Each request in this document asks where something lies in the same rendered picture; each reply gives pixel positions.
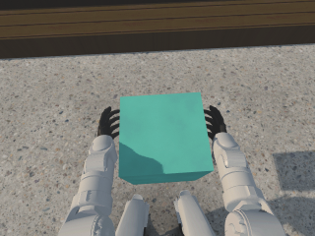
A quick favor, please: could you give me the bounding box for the left robot upper arm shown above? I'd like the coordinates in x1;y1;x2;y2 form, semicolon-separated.
58;213;115;236

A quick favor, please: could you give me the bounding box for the left robot thigh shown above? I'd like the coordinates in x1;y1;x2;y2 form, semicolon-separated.
115;199;150;236

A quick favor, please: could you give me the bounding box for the carton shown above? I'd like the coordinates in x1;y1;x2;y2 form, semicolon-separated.
118;92;214;185

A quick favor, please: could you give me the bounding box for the robot thigh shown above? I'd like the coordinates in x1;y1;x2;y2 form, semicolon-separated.
115;199;150;236
173;194;216;236

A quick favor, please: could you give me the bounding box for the robot right hand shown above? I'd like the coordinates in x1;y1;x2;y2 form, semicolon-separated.
203;105;227;141

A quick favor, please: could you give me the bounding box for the right robot thigh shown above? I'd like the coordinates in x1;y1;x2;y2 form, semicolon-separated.
173;194;216;236

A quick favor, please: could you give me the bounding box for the robot left hand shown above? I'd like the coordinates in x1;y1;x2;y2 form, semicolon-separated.
97;106;120;140

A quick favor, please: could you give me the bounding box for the right robot forearm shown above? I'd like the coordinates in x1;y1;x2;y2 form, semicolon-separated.
212;132;286;236

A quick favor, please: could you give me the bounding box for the right robot upper arm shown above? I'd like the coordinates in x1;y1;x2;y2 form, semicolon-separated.
224;209;285;236

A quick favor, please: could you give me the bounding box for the left robot forearm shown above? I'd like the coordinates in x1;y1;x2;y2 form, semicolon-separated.
57;135;118;236

